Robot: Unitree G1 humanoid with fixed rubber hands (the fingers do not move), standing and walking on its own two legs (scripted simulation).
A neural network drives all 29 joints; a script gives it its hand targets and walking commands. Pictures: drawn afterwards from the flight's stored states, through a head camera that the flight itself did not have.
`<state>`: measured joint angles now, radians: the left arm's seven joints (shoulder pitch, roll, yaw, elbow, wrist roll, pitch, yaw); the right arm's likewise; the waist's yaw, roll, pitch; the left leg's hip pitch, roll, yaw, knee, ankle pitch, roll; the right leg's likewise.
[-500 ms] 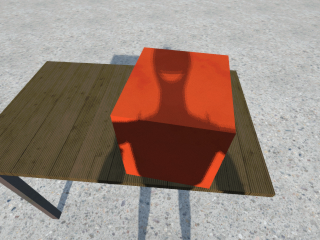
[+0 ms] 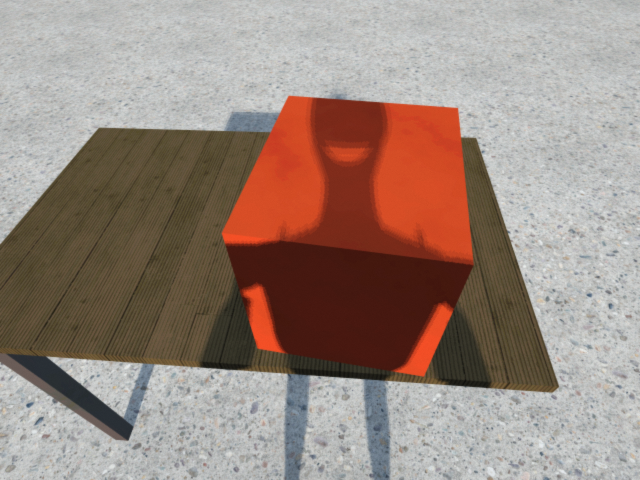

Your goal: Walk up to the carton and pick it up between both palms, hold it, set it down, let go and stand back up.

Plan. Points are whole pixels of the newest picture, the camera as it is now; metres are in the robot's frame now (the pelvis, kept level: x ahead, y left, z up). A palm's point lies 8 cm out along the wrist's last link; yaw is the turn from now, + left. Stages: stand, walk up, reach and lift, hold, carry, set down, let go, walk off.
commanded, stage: stand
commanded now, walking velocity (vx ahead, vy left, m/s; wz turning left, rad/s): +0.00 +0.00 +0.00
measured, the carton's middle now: (354, 232) +0.46 -0.03 +0.04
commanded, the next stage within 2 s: none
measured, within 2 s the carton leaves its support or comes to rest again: neither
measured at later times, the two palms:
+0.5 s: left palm out of the picture -0.02 +0.24 -0.14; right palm out of the picture -0.02 -0.23 -0.14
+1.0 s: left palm out of the picture -0.02 +0.23 -0.14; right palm out of the picture -0.02 -0.23 -0.14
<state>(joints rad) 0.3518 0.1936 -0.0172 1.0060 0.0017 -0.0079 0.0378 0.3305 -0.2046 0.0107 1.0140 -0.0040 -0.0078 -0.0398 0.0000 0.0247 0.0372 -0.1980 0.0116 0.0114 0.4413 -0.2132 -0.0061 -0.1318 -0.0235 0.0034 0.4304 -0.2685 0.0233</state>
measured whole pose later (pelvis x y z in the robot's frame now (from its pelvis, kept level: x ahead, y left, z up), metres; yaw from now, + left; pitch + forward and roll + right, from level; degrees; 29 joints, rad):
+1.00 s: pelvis +0.00 +0.00 +0.00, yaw +0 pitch -2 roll +0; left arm 0.35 0.17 -0.02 1.05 0.00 -0.01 0.04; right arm 0.33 -0.19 0.01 1.06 0.00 -0.01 -0.04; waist 0.00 0.02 0.04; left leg -0.20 0.01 0.02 0.44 -0.21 0.00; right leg -0.14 -0.02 0.01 0.43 -0.27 0.03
